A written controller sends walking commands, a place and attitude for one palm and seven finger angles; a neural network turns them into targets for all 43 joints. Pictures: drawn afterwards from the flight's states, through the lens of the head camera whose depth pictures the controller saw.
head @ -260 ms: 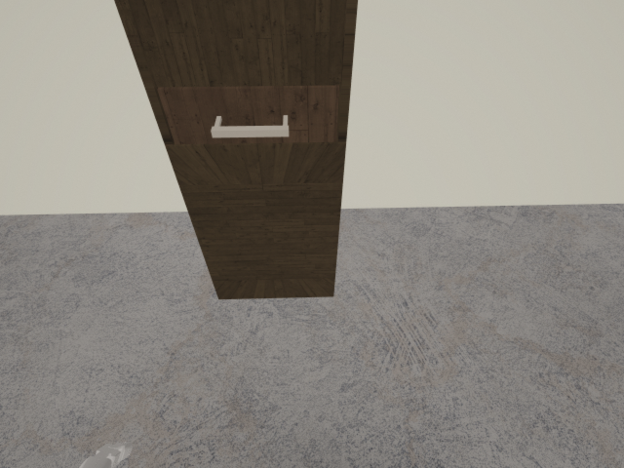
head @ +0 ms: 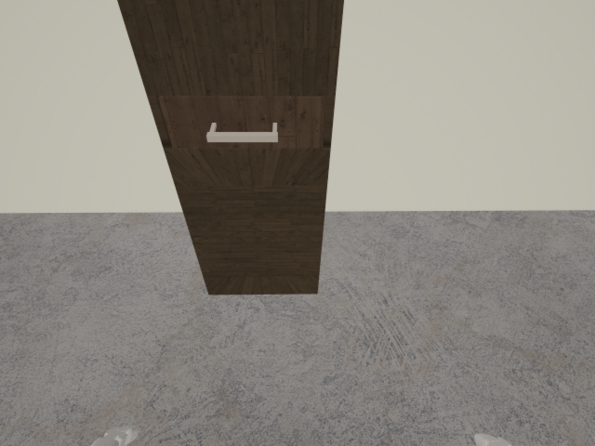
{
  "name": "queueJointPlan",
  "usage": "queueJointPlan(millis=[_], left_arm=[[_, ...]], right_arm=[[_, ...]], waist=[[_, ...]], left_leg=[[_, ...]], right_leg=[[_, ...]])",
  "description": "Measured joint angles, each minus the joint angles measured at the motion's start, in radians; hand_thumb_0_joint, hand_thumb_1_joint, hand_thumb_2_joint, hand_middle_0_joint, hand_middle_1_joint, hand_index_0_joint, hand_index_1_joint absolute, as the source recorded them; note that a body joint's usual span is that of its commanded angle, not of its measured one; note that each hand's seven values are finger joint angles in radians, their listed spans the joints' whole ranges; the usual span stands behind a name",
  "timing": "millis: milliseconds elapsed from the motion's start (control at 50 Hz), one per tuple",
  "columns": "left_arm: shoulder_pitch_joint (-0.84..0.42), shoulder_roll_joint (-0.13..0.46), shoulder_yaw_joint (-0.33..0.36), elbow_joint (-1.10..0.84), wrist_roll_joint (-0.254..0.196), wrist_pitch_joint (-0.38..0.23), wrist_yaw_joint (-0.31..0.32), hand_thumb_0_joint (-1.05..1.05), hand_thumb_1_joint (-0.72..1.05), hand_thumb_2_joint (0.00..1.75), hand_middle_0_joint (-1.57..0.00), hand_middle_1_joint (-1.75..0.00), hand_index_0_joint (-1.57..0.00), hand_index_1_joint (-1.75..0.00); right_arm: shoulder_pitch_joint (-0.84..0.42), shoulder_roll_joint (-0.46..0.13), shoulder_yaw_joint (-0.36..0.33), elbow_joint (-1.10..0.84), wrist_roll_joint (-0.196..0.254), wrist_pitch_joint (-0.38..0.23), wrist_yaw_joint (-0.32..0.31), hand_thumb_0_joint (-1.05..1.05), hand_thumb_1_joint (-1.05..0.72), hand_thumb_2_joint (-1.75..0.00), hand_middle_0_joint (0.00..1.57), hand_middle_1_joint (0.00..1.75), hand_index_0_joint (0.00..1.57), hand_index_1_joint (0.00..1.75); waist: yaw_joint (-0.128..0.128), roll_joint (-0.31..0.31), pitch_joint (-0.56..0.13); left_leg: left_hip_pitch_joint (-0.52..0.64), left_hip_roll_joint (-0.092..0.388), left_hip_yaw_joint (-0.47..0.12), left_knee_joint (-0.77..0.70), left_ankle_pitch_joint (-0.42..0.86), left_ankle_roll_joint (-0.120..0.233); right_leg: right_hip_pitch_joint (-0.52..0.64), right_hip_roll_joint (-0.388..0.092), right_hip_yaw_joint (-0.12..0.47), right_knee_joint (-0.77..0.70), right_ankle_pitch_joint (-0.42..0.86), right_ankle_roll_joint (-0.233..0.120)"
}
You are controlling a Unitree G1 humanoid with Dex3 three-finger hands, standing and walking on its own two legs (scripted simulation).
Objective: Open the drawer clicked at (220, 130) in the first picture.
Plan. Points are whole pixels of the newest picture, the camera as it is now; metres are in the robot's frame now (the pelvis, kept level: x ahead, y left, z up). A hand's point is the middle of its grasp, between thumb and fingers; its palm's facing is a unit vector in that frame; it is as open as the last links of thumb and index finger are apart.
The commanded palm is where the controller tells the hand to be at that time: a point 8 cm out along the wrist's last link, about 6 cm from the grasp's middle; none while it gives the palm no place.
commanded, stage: stand and wait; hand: left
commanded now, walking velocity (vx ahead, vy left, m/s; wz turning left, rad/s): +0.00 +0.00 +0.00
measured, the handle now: (243, 132) +0.79 +0.19 +0.00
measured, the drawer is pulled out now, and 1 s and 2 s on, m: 0.00 0.00 0.00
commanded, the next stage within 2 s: look at it before walking up in 0.74 s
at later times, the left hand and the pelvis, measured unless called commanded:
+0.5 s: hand out of the picture +0.03 +0.24 -0.15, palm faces -0.01 -0.94 -0.34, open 7.4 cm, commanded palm none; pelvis -0.03 -0.01 +0.01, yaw +0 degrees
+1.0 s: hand out of the picture +0.04 +0.23 -0.15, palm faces -0.02 -0.95 -0.32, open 7.4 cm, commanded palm none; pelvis -0.03 -0.01 +0.01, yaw +0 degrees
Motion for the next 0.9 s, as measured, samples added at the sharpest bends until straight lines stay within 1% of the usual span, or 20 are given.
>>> queueJointPlan(millis=[340, 600, 900], left_arm=[[0.046, 0.011, 0.008, 0.087, -0.001, 0.003, -0.005, 0.00, 0.91, 0.89, -0.20, -0.30, -0.20, -0.30], [0.036, 0.003, 0.006, 0.111, -0.001, -0.004, -0.005, 0.00, 0.91, 0.89, -0.20, -0.30, -0.20, -0.30], [0.024, -0.003, 0.006, 0.110, 0.000, -0.009, -0.005, 0.00, 0.91, 0.89, -0.20, -0.30, -0.20, -0.30]], right_arm=[[0.051, -0.016, -0.002, 0.092, 0.006, 0.008, 0.001, 0.01, -0.91, -0.90, 0.20, 0.30, 0.20, 0.30], [0.065, -0.010, 0.000, 0.127, 0.007, 0.006, 0.005, 0.01, -0.91, -0.90, 0.20, 0.30, 0.20, 0.30], [0.060, -0.007, -0.001, 0.132, 0.006, 0.001, 0.005, 0.01, -0.91, -0.90, 0.20, 0.30, 0.20, 0.30]], waist=[[0.001, 0.006, 0.030], [-0.005, 0.011, 0.026], [-0.008, 0.007, 0.023]], left_leg=[[0.012, 0.013, -0.006, -0.064, 0.064, -0.012], [0.006, 0.020, -0.006, -0.086, 0.093, -0.018], [-0.001, 0.025, -0.003, -0.092, 0.097, -0.022]], right_leg=[[0.015, 0.013, -0.007, -0.068, 0.066, -0.010], [0.006, 0.020, -0.006, -0.088, 0.094, -0.015], [-0.001, 0.025, -0.003, -0.097, 0.101, -0.018]])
